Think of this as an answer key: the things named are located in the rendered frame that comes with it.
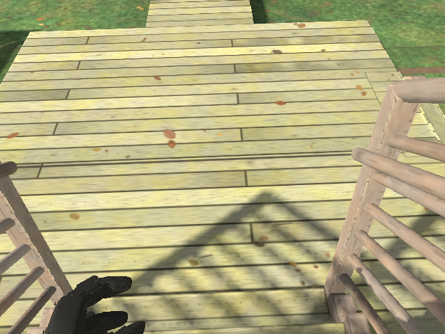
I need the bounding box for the robot left hand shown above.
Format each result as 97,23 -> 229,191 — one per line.
42,276 -> 145,334

